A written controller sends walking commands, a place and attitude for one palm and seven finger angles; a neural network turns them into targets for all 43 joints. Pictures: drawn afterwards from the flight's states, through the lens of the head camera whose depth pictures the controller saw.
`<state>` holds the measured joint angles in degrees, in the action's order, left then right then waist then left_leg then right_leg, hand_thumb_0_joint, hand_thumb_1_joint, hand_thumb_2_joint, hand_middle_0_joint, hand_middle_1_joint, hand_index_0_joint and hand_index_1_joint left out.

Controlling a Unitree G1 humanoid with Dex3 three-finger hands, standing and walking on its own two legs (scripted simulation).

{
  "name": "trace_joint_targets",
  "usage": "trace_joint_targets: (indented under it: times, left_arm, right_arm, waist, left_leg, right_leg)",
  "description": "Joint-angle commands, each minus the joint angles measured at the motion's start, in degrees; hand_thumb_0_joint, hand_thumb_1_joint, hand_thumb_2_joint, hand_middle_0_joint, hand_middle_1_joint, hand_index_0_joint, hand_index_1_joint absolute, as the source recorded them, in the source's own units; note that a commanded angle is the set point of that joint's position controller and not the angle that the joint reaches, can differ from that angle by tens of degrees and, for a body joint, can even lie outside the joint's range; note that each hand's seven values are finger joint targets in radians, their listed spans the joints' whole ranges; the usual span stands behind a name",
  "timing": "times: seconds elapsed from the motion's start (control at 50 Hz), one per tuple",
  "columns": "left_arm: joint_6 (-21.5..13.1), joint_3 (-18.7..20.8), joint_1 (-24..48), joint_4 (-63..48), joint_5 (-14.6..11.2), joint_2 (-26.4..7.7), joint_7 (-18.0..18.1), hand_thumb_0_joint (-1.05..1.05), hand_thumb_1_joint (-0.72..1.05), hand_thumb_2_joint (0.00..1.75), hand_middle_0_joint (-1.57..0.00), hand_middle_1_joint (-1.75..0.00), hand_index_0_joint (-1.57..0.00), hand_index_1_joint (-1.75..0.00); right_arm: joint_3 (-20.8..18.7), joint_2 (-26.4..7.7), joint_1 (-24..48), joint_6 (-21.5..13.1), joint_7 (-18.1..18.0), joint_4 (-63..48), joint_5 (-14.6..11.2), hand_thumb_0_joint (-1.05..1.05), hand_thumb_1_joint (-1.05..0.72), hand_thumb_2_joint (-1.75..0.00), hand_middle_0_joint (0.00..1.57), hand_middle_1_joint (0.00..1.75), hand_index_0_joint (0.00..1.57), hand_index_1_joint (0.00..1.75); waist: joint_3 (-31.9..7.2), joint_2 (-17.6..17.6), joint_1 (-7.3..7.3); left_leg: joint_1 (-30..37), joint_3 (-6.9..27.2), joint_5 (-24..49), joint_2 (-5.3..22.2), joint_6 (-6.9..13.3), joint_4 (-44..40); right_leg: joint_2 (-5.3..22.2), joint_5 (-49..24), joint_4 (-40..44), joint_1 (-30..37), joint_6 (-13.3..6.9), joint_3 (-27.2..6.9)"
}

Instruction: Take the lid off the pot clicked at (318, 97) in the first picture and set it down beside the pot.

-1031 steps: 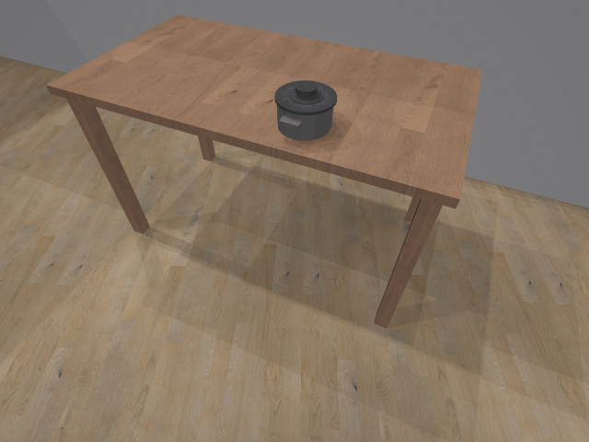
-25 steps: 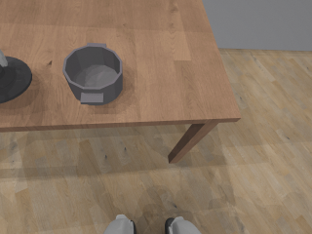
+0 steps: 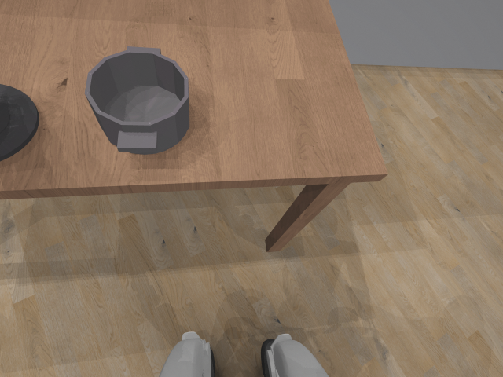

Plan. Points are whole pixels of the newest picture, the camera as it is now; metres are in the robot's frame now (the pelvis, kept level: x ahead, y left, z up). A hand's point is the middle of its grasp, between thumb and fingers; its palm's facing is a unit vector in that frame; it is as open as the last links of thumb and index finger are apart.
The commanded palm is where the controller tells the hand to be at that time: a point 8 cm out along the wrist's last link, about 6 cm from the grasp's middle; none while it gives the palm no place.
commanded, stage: open the fingers wide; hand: left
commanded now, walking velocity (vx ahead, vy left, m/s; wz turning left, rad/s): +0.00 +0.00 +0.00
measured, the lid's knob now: out of the picture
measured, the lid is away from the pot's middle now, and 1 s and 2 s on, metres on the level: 0.24 0.24 0.24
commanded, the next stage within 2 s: raise the empty hand in 1.06 s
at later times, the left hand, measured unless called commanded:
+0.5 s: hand out of the picture +0.43 +0.38 +0.05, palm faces -0.47 -0.14 -0.87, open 9.0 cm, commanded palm +0.49 +0.37 +0.11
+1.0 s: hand out of the picture +0.44 +0.38 +0.05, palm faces -0.46 -0.14 -0.88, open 10.8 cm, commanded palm +0.49 +0.36 +0.11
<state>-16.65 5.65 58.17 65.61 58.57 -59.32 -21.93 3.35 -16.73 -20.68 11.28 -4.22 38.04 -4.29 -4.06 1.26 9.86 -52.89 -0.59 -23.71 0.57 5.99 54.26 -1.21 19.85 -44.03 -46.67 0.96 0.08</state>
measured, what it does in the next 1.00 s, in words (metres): stands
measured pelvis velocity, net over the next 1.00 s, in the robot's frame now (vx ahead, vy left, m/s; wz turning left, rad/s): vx -0.01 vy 0.00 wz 0.02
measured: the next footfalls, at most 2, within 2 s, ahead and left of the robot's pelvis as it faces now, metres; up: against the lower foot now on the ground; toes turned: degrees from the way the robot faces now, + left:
none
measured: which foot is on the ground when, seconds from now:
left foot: down 0.00-1.00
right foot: down 0.00-1.00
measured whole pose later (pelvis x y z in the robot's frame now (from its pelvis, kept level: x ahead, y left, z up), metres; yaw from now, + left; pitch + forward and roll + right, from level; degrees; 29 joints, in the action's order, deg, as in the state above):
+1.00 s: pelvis -0.01 +0.00 +0.00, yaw +1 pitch +20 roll -7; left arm -14.1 3.2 57.5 64.5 59.4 -55.0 -20.8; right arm 2.6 -15.7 -19.5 12.1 -3.9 39.4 -4.4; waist -4.4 1.4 8.3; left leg -52.2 0.2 -23.0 -0.1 6.0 54.6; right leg -1.2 19.9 -44.7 -45.7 0.4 0.1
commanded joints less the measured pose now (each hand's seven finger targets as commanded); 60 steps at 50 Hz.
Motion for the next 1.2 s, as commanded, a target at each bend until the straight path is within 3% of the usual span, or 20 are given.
trace_joint_targets:
  times: [0.0,0.04,0.12,0.18,0.24,0.32,0.38,0.42,0.48,0.54,0.58,0.64,0.68,0.74,0.78,0.96,1.04,1.1,1.14,1.18]
  left_arm:
    - [1.25,6.66,17.51,-15.69,-1.08,-17.16,1.72,0.0,0.6,0.96,-0.84,-1.17,-0.62,-0.98]
    - [2.32,5.96,20.47,-13.94,-0.75,-18.01,2.48,0.0,0.57,0.94,-0.81,-1.16,-0.6,-0.98]
    - [1.96,3.85,19.15,-11.14,0.15,-15.99,3.65,0.0,0.52,0.88,-0.75,-1.14,-0.56,-0.97]
    - [1.53,1.99,22.06,-16.11,-0.13,-13.52,3.66,0.0,0.47,0.84,-0.71,-1.12,-0.54,-0.97]
    - [2.4,0.62,21.4,-10.81,-1.01,-11.75,3.4,0.0,0.43,0.81,-0.66,-1.1,-0.51,-0.97]
    - [2.11,-0.18,22.63,-11.13,-0.62,-11.97,3.72,0.0,0.37,0.75,-0.6,-1.08,-0.48,-0.97]
    - [1.65,0.14,23.29,-13.59,-0.23,-12.34,3.89,0.0,0.33,0.71,-0.56,-1.06,-0.45,-0.97]
    - [1.93,1.04,22.76,-11.87,-0.71,-13.13,3.79,0.0,0.3,0.68,-0.53,-1.05,-0.43,-0.97]
    - [1.66,1.8,23.51,-13.86,-0.71,-14.58,3.86,0.0,0.26,0.64,-0.48,-1.04,-0.41,-0.97]
    - [2.5,-0.24,22.13,-9.77,-0.85,-11.78,3.47,0.0,0.21,0.61,-0.44,-1.02,-0.38,-0.96]
    - [2.12,1.22,23.81,-13.63,-0.44,-14.31,3.57,0.0,0.18,0.59,-0.41,-1.0,-0.37,-0.96]
    - [2.64,0.57,22.9,-10.25,-0.17,-13.45,3.42,0.0,0.13,0.56,-0.37,-0.98,-0.34,-0.96]
    - [2.15,1.68,25.12,-15.28,-0.41,-14.6,3.46,0.0,0.1,0.54,-0.34,-0.97,-0.33,-0.95]
    - [3.07,0.41,21.68,-8.75,-0.65,-12.18,2.99,0.0,0.06,0.51,-0.3,-0.95,-0.3,-0.95]
    - [2.61,2.82,22.83,-11.72,-0.27,-16.06,3.27,0.0,0.05,0.51,-0.3,-0.94,-0.3,-0.94]
    - [2.21,1.21,23.91,-14.72,-0.52,-12.66,3.25,0.0,0.05,0.52,-0.31,-0.94,-0.31,-0.94]
    - [3.67,-0.01,22.6,-8.25,-0.07,-12.39,3.6,0.0,0.05,0.52,-0.31,-0.94,-0.31,-0.94]
    - [2.97,0.15,25.63,-13.55,0.49,-12.89,3.94,0.0,0.04,0.53,-0.31,-0.93,-0.31,-0.93]
    - [3.11,1.72,23.63,-11.81,0.21,-14.03,3.9,0.0,0.04,0.53,-0.31,-0.93,-0.31,-0.93]
    - [2.91,1.59,26.52,-15.63,-0.26,-14.03,3.87,0.0,0.04,0.53,-0.31,-0.93,-0.31,-0.93]
  right_arm:
    - [-5.8,-12.45,-8.91,2.12,1.42,-1.53,1.34,0.0,-0.9,-0.9,0.2,0.3,0.2,0.3]
    - [-5.39,-12.54,-8.82,2.17,0.98,-1.23,0.76,0.0,-0.9,-0.9,0.2,0.3,0.2,0.3]
    - [-4.81,-12.45,-8.3,1.21,0.44,-0.8,0.42,0.0,-0.9,-0.9,0.2,0.3,0.2,0.3]
    - [-5.36,-12.27,-7.81,0.67,0.34,-0.37,0.62,0.0,-0.9,-0.9,0.2,0.3,0.2,0.3]
    - [-4.83,-12.25,-7.01,0.19,0.06,-0.6,0.21,0.0,-0.9,-0.9,0.2,0.3,0.2,0.3]
    - [-4.46,-12.48,-6.66,-0.74,-0.55,-0.66,-0.08,0.0,-0.9,-0.9,0.2,0.3,0.2,0.3]
    - [-4.72,-12.28,-6.94,-1.14,-0.7,-0.68,0.19,0.0,-0.9,-0.9,0.2,0.3,0.2,0.3]
    - [-4.58,-12.49,-6.54,-1.16,-0.88,-0.6,0.04,0.0,-0.9,-0.9,0.2,0.3,0.2,0.3]
    - [-4.55,-12.47,-6.73,-1.02,-1.0,-0.75,0.13,0.0,-0.9,-0.9,0.2,0.3,0.2,0.3]
    - [-4.38,-12.44,-6.66,-1.03,-0.99,-0.65,-0.17,0.0,-0.9,-0.9,0.2,0.3,0.2,0.3]
    - [-4.51,-12.6,-6.92,-0.8,-0.98,-0.48,0.19,0.0,-0.9,-0.9,0.2,0.3,0.2,0.3]
    - [-4.38,-12.48,-6.91,-0.64,-0.93,-0.52,-0.05,0.0,-0.9,-0.9,0.2,0.3,0.2,0.3]
    - [-4.9,-12.68,-7.25,-0.48,-0.93,-0.11,0.34,0.0,-0.9,-0.9,0.2,0.3,0.2,0.3]
    - [-4.52,-12.26,-7.18,-0.3,-0.77,-0.55,0.03,0.0,-0.9,-0.9,0.2,0.3,0.2,0.3]
    - [-4.43,-12.49,-7.46,0.05,-0.81,-0.65,0.18,0.0,-0.9,-0.9,0.2,0.3,0.2,0.3]
    - [-5.0,-12.05,-7.46,0.22,-0.54,-0.29,0.37,0.0,-0.9,-0.9,0.2,0.3,0.2,0.3]
    - [-4.4,-12.13,-6.92,0.24,-0.57,-0.69,-0.18,0.0,-0.9,-0.9,0.2,0.3,0.2,0.3]
    - [-4.85,-12.21,-7.16,-0.03,-0.74,-0.11,0.2,0.0,-0.9,-0.9,0.2,0.3,0.2,0.3]
    - [-4.8,-12.05,-7.21,-0.05,-0.84,-0.38,0.13,0.0,-0.9,-0.9,0.2,0.3,0.2,0.3]
    - [-5.05,-12.18,-7.11,0.04,-0.87,-0.01,0.42,0.0,-0.9,-0.9,0.2,0.3,0.2,0.3]
  waist:
    - [-32.44,14.92,-3.09]
    - [-29.72,11.68,-2.16]
    - [-25.15,11.82,-2.08]
    - [-28.21,17.29,-2.55]
    - [-23.73,10.34,-0.81]
    - [-22.85,11.2,-0.92]
    - [-27.03,15.44,-1.78]
    - [-25.16,11.83,-1.3]
    - [-27.85,14.54,-1.91]
    - [-23.85,10.19,-0.91]
    - [-28.06,14.79,-2.18]
    - [-25.45,11.66,-1.19]
    - [-29.56,15.86,-2.2]
    - [-24.95,9.87,-0.93]
    - [-28.05,12.43,-2.14]
    - [-28.91,15.55,-1.95]
    - [-23.5,8.99,-0.71]
    - [-27.77,15.66,-1.55]
    - [-27.82,13.39,-1.6]
    - [-31.04,16.02,-1.97]
  left_leg:
    - [45.87,8.09,47.54,1.0,-7.33,-4.93]
    - [40.63,6.74,37.73,0.16,-5.57,-5.85]
    - [39.49,7.96,31.7,0.23,-5.8,-7.23]
    - [45.56,9.24,36.22,1.06,-7.04,-7.62]
    - [38.49,7.98,27.04,0.3,-5.1,-7.83]
    - [37.92,8.79,22.35,0.49,-5.13,-8.64]
    - [42.68,9.53,29.19,0.73,-6.37,-7.88]
    - [39.2,8.68,26.21,0.65,-5.48,-7.61]
    - [40.66,8.46,29.85,0.47,-6.07,-7.2]
    - [37.18,8.43,25.92,0.41,-5.39,-7.35]
    - [40.62,8.59,30.83,0.55,-6.31,-7.05]
    - [37.57,8.32,28.08,0.39,-5.81,-6.72]
    - [42.68,9.07,33.17,1.01,-6.75,-6.76]
    - [37.23,8.22,28.86,0.37,-5.68,-6.43]
    - [38.78,7.99,31.34,0.31,-5.98,-6.34]
    - [43.52,9.56,37.29,1.07,-7.27,-6.33]
    - [34.62,7.98,23.19,0.01,-5.06,-7.15]
    - [41.67,9.77,28.76,0.95,-6.79,-7.38]
    - [40.62,8.92,30.59,0.64,-6.37,-6.57]
    - [44.17,9.66,34.4,1.11,-7.24,-6.8]
  right_leg:
    - [-4.83,-9.48,3.54,-5.01,-3.33,4.11]
    - [-4.57,-8.55,4.17,-2.45,-3.01,3.56]
    - [-4.66,-4.82,4.23,-4.97,-3.53,3.93]
    - [-4.37,-4.8,4.2,-6.54,-3.69,3.94]
    - [-4.28,-3.84,4.77,-4.93,-3.21,3.68]
    - [-3.97,-1.91,4.19,-6.36,-3.34,3.68]
    - [-4.0,-3.1,3.5,-7.14,-3.48,3.75]
    - [-3.91,-3.41,3.68,-5.93,-3.22,3.56]
    - [-3.93,-4.58,3.14,-5.31,-3.34,3.51]
    - [-4.06,-3.53,3.3,-6.11,-3.21,3.74]
    - [-4.06,-4.44,2.77,-5.67,-3.41,3.73]
    - [-4.19,-4.11,2.85,-6.06,-3.19,3.72]
    - [-4.06,-4.87,2.66,-6.54,-3.31,3.74]
    - [-4.3,-4.39,3.0,-6.14,-3.04,3.94]
    - [-4.3,-5.4,2.58,-4.83,-3.16,3.67]
    - [-4.5,-5.5,2.38,-7.84,-3.39,4.28]
    - [-4.32,-2.98,3.28,-5.72,-3.07,3.46]
    - [-4.19,-3.14,2.59,-8.19,-3.45,3.93]
    - [-4.29,-4.5,2.8,-6.51,-3.28,3.73]
    - [-4.21,-5.01,2.81,-6.66,-3.18,3.75]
